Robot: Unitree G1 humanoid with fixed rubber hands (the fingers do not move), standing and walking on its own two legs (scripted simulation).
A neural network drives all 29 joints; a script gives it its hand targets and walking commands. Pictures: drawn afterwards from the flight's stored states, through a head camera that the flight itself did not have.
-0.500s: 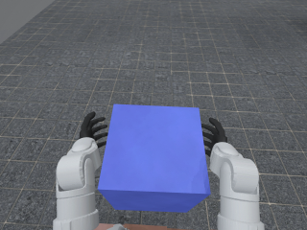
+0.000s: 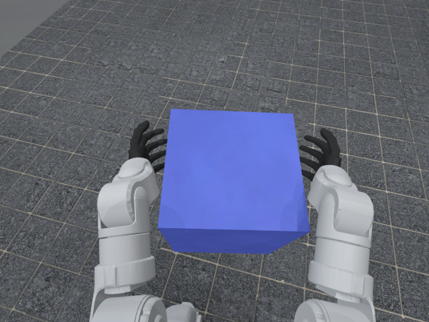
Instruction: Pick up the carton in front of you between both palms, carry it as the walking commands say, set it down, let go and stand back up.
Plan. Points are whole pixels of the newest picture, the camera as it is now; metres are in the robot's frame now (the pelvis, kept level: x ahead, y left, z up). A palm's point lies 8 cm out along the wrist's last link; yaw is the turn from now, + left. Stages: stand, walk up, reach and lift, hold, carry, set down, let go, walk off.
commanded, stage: carry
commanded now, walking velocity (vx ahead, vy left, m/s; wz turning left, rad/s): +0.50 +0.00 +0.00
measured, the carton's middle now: (226, 191) +0.35 +0.03 +0.00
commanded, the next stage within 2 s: none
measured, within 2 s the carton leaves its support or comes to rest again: neither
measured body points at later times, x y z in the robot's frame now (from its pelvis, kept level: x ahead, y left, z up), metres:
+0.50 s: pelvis +0.35 -0.07 -0.06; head +0.40 -0.07 +0.39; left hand +0.70 +0.09 +0.01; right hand +0.71 -0.23 +0.01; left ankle +0.28 +0.06 -0.68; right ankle +0.32 -0.11 -0.78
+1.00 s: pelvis +0.72 -0.09 -0.03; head +0.73 -0.08 +0.42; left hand +1.04 +0.04 +0.05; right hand +1.00 -0.26 +0.04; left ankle +0.65 -0.01 -0.78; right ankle +0.81 -0.23 -0.74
